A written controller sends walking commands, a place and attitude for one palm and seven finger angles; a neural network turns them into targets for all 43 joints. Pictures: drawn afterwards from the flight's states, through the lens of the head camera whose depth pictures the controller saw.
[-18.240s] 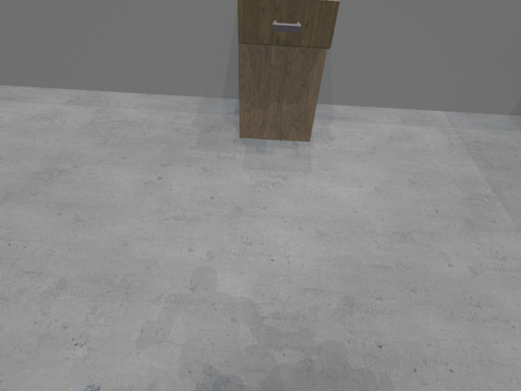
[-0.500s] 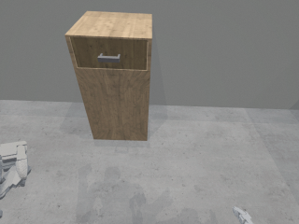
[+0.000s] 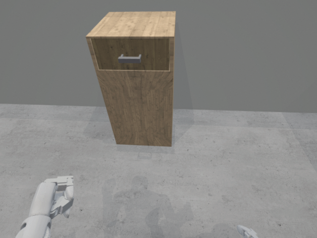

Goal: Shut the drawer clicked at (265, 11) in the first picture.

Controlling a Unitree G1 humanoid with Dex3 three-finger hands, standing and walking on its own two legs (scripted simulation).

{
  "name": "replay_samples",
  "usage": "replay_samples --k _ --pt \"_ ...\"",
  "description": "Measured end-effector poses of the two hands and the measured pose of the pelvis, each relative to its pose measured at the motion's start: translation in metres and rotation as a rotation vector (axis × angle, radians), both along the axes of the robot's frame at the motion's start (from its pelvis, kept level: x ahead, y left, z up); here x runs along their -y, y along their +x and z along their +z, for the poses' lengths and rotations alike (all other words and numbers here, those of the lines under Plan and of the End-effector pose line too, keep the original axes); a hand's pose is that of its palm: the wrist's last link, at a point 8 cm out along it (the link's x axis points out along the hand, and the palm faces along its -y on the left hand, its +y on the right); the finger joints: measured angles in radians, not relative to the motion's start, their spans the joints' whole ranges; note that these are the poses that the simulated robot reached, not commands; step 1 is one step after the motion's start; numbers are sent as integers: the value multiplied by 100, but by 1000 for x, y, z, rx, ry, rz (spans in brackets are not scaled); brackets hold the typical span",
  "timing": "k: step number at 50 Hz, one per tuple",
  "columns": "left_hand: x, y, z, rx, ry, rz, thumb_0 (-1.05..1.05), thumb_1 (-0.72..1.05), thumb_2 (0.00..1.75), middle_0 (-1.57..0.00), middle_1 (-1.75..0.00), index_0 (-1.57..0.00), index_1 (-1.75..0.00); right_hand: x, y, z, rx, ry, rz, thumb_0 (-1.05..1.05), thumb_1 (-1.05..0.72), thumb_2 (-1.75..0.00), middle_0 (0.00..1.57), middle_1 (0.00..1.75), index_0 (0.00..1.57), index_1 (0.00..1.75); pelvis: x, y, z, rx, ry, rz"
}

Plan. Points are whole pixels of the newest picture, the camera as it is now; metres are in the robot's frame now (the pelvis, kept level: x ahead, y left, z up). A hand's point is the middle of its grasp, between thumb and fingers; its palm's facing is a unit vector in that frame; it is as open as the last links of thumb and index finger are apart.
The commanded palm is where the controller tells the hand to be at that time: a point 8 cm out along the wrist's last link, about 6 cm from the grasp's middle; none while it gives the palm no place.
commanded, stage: let the arm hang, fingers relaxed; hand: left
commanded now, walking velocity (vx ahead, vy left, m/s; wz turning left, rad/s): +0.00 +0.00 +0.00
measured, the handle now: (130, 57) +0.97 +0.20 +0.02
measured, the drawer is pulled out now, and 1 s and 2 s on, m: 0.00 0.00 0.00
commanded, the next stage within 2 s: look to check the result in 0.98 s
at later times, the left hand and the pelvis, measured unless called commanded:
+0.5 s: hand out of the picture -0.07 +0.20 -0.15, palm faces +0.03 -0.97 -0.24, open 5.7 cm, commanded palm none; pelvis -0.02 +0.00 +0.02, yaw +0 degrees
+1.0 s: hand out of the picture +0.00 +0.17 -0.16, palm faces +0.03 -0.98 -0.20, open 7.3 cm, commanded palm none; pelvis -0.01 +0.00 +0.02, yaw -1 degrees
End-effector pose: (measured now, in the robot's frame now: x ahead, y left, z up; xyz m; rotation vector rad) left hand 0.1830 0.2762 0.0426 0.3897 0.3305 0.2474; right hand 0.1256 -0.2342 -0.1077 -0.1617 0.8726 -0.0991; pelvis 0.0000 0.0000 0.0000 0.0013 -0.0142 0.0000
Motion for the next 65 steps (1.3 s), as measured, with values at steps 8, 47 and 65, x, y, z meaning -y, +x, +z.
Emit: replay_samples --k 8,47,65 --pt "46 -108 -162 -739 -265 110 1 90 90 -114 -139 -114 -133 4 -75 -8 -288 -42 -55 1 -91 -90 20 30 20 30 3 -4 7 28 -6 1" --pt "55 -186 -168 -986 -316 179 0 91 90 -20 -30 -21 -30 -29 -161 -25 -540 58 -138 0 -91 -90 20 30 20 29 0 -13 18 27 -3 -13" --pt "43 -180 -163 -1022 -278 199 0 91 90 -20 -30 -20 -30 -3 -144 -21 -553 8 -132 0 -91 -90 20 30 20 29 4 -3 21 24 -4 -14"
